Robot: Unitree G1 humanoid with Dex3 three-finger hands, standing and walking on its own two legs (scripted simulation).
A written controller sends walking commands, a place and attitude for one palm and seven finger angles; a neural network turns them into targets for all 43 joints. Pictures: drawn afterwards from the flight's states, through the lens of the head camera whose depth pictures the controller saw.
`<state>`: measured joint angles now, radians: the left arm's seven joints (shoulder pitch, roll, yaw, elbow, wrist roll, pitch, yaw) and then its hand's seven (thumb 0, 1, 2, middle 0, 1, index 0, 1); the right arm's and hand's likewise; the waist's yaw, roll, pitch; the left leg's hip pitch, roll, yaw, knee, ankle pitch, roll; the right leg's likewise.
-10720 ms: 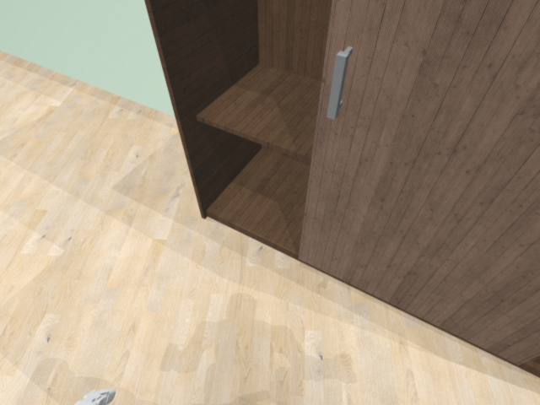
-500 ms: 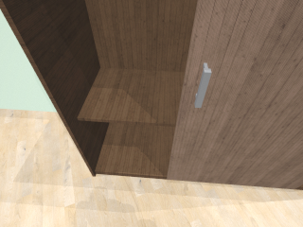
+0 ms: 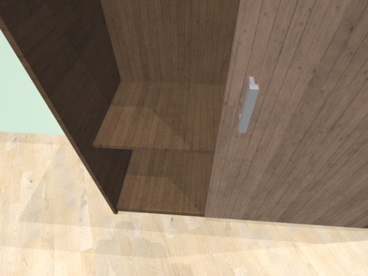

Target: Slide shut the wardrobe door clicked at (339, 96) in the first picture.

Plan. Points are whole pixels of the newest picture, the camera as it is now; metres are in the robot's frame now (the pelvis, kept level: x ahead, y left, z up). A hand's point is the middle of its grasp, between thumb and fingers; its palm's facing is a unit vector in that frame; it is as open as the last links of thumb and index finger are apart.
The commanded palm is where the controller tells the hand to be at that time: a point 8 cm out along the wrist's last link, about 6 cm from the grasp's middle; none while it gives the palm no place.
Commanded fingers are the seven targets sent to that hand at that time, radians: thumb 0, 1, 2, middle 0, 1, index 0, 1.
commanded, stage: look again from close up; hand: right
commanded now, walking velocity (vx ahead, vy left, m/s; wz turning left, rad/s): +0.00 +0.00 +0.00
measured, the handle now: (246, 105) +0.50 -0.13 +0.10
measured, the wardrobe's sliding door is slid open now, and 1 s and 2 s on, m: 0.49 0.49 0.49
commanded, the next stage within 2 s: raise the hand with hooked fingers in 0.44 s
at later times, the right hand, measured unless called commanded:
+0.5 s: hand out of the picture +0.00 -0.15 -0.18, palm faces +0.02 +0.99 -0.16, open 7.4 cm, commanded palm none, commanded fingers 0.00 -0.90 -0.90 0.20 0.30 0.20 0.30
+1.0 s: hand out of the picture +0.14 -0.16 -0.03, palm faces +0.10 +1.00 -0.02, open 8.7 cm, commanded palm +0.13 -0.22 -0.01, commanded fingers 0.00 -0.34 -0.66 0.24 0.66 0.24 0.66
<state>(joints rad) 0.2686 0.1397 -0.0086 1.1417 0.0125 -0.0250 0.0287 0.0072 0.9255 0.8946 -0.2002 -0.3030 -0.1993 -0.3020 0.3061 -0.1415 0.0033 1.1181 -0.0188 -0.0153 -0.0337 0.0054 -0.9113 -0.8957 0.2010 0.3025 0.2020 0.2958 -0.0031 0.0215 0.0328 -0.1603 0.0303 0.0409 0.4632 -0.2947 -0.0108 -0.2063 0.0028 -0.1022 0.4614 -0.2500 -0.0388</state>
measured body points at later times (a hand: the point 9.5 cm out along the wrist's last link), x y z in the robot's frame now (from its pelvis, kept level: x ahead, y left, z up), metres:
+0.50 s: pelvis +0.01 +0.01 +0.00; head +0.03 +0.00 +0.45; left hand +0.00 +0.22 -0.16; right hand +0.00 -0.20 -0.16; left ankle -0.03 +0.12 -0.74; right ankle +0.00 -0.09 -0.74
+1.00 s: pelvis -0.03 +0.04 -0.07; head -0.01 +0.03 +0.38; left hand +0.22 +0.28 -0.08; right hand +0.13 -0.21 -0.03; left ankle -0.03 +0.12 -0.74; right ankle +0.00 -0.09 -0.74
